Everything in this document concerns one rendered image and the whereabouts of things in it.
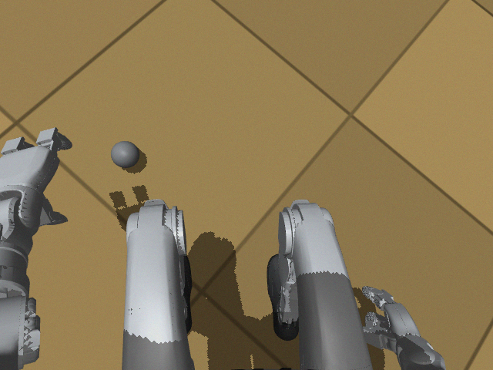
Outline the left robot hand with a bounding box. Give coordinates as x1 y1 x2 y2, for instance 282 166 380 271
0 127 72 227

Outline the left robot arm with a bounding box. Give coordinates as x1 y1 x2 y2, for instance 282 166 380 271
0 185 44 370

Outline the ball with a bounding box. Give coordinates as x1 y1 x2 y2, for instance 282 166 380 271
111 141 139 168

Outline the right robot hand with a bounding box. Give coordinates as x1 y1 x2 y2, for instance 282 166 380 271
362 286 421 354

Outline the right robot foot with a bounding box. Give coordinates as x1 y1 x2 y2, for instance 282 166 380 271
267 254 299 341

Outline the right robot arm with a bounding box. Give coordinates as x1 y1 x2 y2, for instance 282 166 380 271
396 335 446 370

